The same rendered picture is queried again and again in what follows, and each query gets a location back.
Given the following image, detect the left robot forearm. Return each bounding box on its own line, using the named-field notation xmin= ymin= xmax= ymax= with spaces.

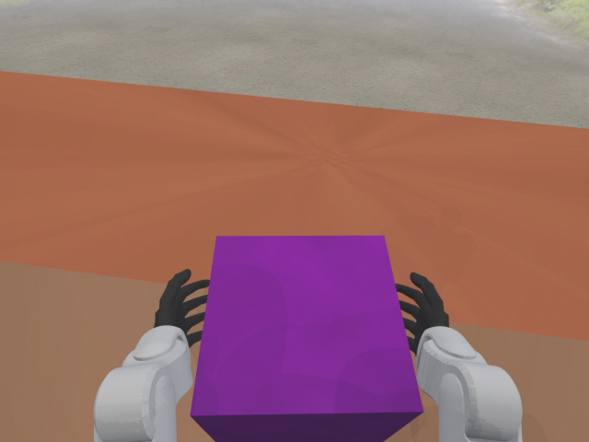
xmin=94 ymin=325 xmax=193 ymax=442

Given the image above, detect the right robot forearm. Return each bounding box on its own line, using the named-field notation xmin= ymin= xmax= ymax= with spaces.
xmin=416 ymin=326 xmax=523 ymax=442

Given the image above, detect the robot left hand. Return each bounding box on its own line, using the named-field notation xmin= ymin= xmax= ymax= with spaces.
xmin=154 ymin=269 xmax=210 ymax=348

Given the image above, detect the carton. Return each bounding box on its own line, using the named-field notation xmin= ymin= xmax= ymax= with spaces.
xmin=190 ymin=236 xmax=423 ymax=442

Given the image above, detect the robot right hand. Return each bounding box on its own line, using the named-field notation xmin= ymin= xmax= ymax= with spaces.
xmin=395 ymin=272 xmax=449 ymax=355

